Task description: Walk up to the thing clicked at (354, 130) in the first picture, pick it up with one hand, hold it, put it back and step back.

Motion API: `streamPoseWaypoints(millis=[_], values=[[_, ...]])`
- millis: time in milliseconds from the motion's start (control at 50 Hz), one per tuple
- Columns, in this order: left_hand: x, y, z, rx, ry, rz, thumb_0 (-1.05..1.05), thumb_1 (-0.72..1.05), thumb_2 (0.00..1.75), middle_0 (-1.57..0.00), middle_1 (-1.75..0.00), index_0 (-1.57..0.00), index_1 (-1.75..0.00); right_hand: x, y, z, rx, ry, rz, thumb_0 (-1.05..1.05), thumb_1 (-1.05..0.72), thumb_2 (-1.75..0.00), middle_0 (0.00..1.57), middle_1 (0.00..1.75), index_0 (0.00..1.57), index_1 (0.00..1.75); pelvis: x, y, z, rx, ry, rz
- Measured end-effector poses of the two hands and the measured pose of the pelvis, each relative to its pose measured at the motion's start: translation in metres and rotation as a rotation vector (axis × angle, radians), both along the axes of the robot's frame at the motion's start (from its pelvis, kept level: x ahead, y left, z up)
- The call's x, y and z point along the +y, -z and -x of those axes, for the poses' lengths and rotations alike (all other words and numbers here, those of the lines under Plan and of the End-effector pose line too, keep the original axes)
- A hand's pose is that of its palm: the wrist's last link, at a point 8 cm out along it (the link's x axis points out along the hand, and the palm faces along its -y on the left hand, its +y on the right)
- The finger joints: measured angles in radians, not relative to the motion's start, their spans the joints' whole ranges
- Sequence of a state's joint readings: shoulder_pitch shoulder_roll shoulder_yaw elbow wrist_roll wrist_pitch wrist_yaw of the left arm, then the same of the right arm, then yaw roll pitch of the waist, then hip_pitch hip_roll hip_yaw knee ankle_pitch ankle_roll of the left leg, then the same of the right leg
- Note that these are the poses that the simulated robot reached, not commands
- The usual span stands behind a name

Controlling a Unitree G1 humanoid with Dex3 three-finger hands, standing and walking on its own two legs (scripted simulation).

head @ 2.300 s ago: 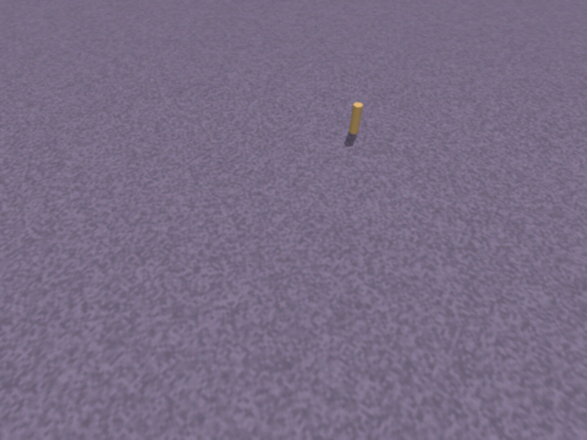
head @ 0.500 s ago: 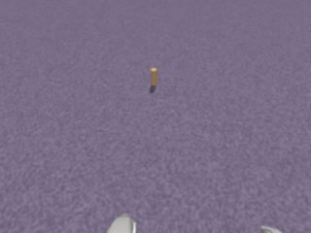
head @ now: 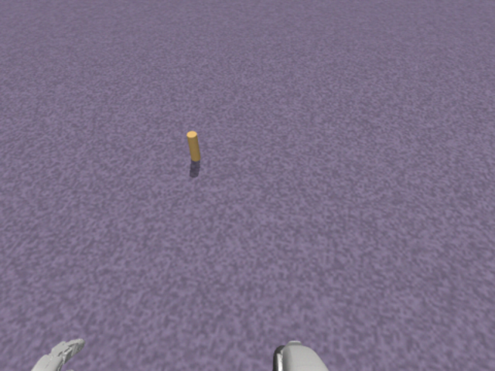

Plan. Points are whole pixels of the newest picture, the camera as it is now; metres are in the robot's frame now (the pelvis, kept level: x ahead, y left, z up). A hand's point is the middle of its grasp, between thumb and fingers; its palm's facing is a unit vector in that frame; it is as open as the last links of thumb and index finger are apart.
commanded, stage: walk up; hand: left
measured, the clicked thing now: (193, 146) +1.31 +0.23 -0.67
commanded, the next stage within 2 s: none
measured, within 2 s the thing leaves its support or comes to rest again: neither
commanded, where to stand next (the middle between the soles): +0.97 +0.06 m, yaw +1 degrees
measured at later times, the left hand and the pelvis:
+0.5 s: hand (101, 320) +0.24 +0.27 -0.13, palm faces +0.04 -0.92 -0.39, open 7.4 cm; pelvis +0.24 -0.01 +0.01, yaw +2 degrees
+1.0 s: hand (121, 198) +0.54 +0.30 -0.13, palm faces -0.05 -0.93 -0.36, open 7.4 cm; pelvis +0.46 +0.02 +0.01, yaw +2 degrees
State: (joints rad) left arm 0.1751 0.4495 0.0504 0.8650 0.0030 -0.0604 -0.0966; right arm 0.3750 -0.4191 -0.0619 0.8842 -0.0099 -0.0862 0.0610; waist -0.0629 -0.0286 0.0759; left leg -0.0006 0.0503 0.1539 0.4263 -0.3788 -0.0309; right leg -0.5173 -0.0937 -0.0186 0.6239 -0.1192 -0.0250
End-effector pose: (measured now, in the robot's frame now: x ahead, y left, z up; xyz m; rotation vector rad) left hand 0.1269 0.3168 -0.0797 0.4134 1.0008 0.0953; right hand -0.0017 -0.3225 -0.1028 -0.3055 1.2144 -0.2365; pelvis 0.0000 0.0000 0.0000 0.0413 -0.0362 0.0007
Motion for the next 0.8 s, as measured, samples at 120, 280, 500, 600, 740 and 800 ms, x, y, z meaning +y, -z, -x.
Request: streamPoseWaypoints(millis=[120,280,500,600,740,800], values=[[-0.032,0.001,-0.08,-0.066,-0.02,-0.025,0.01,0.9,0.9,-0.2,-0.3,-0.2,-0.29,-0.022,0.038,-0.074,0.043,-0.003,-0.036,0.01,-0.91,-0.9,0.2,0.3,0.2,0.3,-0.026,0.018,-0.073,-0.011,-0.01,0.028],[-0.044,-0.015,-0.083,0.022,-0.128,-0.021,0.0,0.9,0.9,-0.21,-0.3,-0.21,-0.3,-0.021,0.009,-0.21,-0.09,-0.09,-0.068,0.01,-0.91,-0.9,0.2,0.3,0.2,0.3,-0.035,-0.011,-0.142,-0.02,0.006,0.017],[-0.006,0.006,-0.108,0.149,-0.221,-0.022,0.01,0.9,0.9,-0.21,-0.3,-0.21,-0.3,-0.007,-0.011,-0.339,-0.082,-0.172,-0.013,0.01,-0.91,-0.9,0.2,0.3,0.2,0.3,-0.015,-0.007,-0.238,-0.005,-0.036,0.079],[0.023,0.034,-0.152,0.184,-0.247,-0.007,0.01,0.9,0.9,-0.21,-0.3,-0.21,-0.3,0.021,-0.011,-0.407,-0.102,-0.207,0.018,0.01,-0.91,-0.9,0.2,0.3,0.2,0.3,0.009,0.007,-0.293,0.003,-0.06,0.062],[0.034,0.031,-0.246,0.162,-0.188,0.038,0.01,0.9,0.9,-0.2,-0.3,-0.2,-0.29,0.052,-0.027,-0.455,-0.169,-0.162,0.022,0.01,-0.91,-0.9,0.2,0.3,0.2,0.3,0.034,-0.005,-0.352,-0.013,-0.054,0.065],[0.037,0.025,-0.288,0.117,-0.167,0.049,0.01,0.9,0.9,-0.2,-0.3,-0.2,-0.29,0.057,-0.029,-0.462,-0.14,-0.142,0.02,0.0,-0.9,-0.9,0.2,0.3,0.2,0.3,0.036,-0.01,-0.376,-0.015,-0.053,0.05]])
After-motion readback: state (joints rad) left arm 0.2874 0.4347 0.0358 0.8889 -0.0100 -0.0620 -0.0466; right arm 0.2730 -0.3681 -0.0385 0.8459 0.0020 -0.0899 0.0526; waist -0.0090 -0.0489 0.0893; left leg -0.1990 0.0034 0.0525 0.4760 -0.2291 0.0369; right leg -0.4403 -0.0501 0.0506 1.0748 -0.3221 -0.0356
